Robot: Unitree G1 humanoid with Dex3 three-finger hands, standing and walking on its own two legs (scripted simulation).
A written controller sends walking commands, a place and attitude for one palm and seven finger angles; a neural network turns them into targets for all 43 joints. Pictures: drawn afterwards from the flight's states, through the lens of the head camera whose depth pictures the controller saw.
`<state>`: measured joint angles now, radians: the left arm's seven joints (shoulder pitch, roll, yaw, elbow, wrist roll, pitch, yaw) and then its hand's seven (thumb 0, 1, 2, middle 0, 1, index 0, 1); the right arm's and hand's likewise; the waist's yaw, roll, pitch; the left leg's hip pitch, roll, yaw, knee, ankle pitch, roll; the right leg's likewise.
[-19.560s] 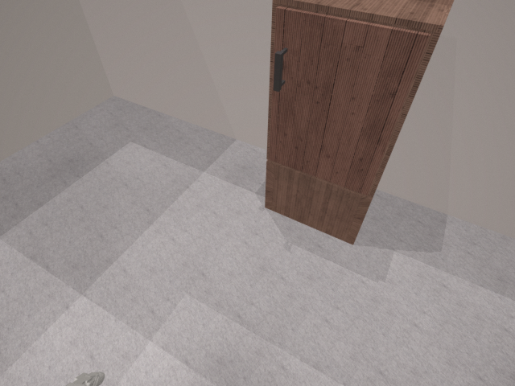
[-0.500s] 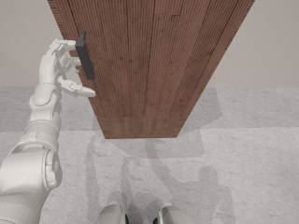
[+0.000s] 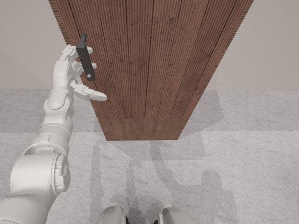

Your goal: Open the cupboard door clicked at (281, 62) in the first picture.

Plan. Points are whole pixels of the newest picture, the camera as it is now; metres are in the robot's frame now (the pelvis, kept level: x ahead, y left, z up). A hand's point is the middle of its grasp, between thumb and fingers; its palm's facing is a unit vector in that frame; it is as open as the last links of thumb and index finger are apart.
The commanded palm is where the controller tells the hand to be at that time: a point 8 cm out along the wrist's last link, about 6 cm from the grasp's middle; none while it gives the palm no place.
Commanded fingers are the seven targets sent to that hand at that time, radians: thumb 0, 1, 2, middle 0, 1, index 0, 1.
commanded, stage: slide the fingers in behind the handle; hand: left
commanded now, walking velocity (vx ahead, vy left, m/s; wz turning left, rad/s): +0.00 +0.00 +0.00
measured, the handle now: (87, 58) +0.55 +0.14 +0.08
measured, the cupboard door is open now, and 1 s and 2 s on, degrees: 0 0 22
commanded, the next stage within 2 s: close the thumb around the handle in 0.48 s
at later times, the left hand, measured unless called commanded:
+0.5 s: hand (88, 75) +0.50 +0.13 +0.07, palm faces -0.03 -1.00 -0.01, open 13.9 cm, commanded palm +0.47 +0.18 +0.08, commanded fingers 0.00 -0.50 0.30 -0.30 -1.20 -0.30 -1.20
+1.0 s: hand (92, 75) +0.49 +0.12 +0.08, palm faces -0.02 -1.00 -0.02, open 9.1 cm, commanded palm +0.47 +0.17 +0.08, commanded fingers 0.00 0.73 0.83 -0.39 -1.33 -0.39 -1.33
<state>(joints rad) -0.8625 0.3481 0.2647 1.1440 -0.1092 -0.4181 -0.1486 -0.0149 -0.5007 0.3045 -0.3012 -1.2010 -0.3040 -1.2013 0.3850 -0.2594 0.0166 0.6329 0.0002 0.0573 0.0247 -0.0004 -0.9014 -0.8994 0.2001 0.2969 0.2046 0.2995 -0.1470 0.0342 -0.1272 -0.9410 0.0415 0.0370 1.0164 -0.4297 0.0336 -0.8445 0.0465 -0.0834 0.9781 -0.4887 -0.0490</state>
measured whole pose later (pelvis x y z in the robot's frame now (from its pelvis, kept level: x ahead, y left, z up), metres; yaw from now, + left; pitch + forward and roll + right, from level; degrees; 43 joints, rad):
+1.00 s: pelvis +0.00 +0.00 +0.00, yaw +0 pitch +20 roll -2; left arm -0.87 0.31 0.26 1.15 -0.08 -0.45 -0.07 -0.01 0.20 0.61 -0.34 -1.27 -0.35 -1.28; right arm 0.38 -0.25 0.02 0.63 -0.01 0.06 0.04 0.00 -0.90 -0.90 0.20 0.30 0.20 0.30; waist -0.15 0.04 -0.13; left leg -0.94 0.04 0.05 1.02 -0.43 0.04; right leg -0.85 0.04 -0.07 0.99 -0.49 -0.04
